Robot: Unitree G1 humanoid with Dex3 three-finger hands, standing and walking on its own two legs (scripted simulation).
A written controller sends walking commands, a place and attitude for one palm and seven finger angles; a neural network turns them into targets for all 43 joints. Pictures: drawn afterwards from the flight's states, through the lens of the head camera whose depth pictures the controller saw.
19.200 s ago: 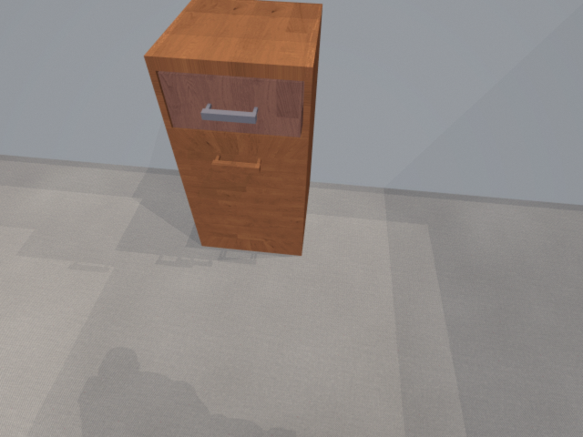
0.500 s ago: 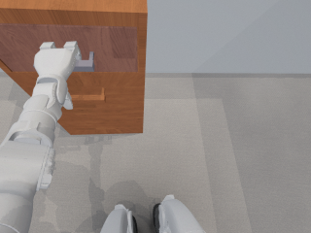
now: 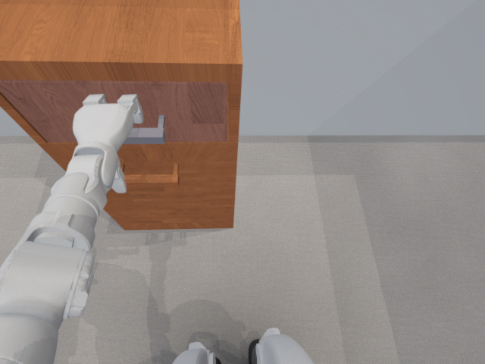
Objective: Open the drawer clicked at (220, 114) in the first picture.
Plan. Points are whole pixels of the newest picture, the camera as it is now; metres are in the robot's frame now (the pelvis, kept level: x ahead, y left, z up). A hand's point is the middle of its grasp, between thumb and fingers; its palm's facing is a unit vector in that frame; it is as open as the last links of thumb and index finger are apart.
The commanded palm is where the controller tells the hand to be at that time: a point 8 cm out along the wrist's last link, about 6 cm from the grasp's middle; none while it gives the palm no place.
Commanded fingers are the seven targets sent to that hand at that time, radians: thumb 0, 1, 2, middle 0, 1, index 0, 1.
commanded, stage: lift the hand off the handle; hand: left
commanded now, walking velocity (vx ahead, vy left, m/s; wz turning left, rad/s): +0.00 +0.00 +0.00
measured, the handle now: (125, 127) +0.55 +0.18 -0.02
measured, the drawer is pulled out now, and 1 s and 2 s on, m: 0.00 0.00 0.00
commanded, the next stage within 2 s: draw the hand back to the body in 1.54 s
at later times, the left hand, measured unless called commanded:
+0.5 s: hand (107, 127) +0.50 +0.18 +0.05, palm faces -0.06 -0.04 -1.00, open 13.4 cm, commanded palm +0.49 +0.18 +0.11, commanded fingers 0.00 -0.50 0.30 -0.30 -1.20 -0.30 -1.20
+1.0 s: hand (99, 111) +0.50 +0.18 +0.08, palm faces -0.05 -0.02 -1.00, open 13.3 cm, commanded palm +0.49 +0.19 +0.15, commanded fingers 0.00 -0.50 0.30 -0.30 -1.20 -0.30 -1.20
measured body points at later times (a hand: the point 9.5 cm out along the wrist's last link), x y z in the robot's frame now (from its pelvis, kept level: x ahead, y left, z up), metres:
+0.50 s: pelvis +0.00 +0.01 +0.02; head +0.11 +0.01 +0.45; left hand +0.50 +0.18 +0.10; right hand +0.00 -0.26 -0.11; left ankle -0.03 +0.07 -0.69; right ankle +0.01 -0.09 -0.69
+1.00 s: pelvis +0.00 +0.00 +0.03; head +0.09 -0.01 +0.47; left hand +0.50 +0.18 +0.14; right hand +0.01 -0.27 -0.10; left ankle -0.03 +0.07 -0.69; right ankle +0.01 -0.09 -0.69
